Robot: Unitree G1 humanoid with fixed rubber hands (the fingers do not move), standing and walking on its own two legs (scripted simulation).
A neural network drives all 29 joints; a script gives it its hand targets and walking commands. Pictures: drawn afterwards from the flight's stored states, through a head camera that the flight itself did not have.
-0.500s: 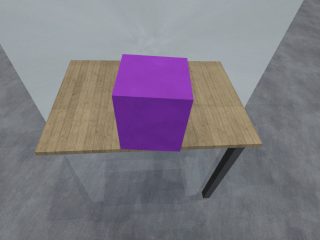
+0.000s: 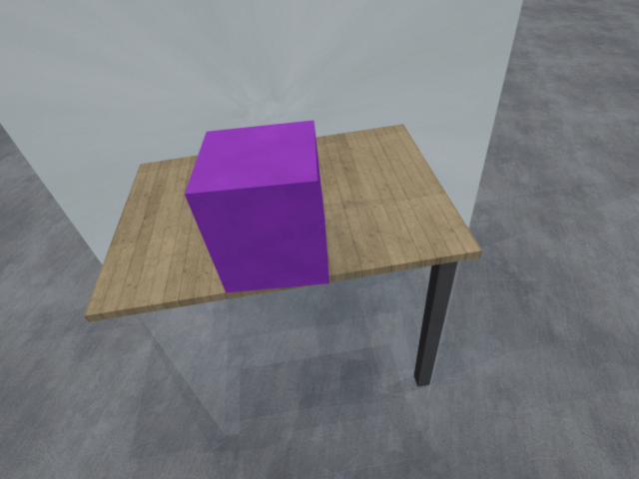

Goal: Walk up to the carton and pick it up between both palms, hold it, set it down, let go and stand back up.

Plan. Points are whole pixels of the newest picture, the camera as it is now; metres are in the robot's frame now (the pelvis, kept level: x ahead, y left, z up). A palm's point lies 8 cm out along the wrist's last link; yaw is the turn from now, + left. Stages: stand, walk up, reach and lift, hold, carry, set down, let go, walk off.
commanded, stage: walk up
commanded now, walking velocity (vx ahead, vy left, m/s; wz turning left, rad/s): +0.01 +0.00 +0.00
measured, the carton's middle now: (268, 208) +0.62 +0.14 +0.00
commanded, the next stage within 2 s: none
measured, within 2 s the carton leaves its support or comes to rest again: neither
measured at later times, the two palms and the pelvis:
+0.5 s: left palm out of the picture -0.12 +0.32 -0.15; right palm out of the picture +0.15 -0.14 -0.13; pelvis +0.02 +0.09 -0.01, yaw +2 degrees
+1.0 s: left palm out of the picture +0.12 +0.33 -0.15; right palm out of the picture +0.02 -0.19 -0.11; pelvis +0.05 +0.07 +0.00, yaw +2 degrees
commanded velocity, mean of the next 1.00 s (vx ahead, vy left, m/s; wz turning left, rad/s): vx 0.10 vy -0.04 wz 0.00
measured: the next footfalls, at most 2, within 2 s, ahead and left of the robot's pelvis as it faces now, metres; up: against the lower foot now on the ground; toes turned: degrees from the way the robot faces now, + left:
left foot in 0.44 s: +0.08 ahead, +0.20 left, +0.00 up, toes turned +9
right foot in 1.12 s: +0.11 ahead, -0.11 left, +0.00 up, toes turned +0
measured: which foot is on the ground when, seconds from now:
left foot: up 0.00-0.42, down 0.44-1.00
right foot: down 0.00-0.46, up 0.48-1.00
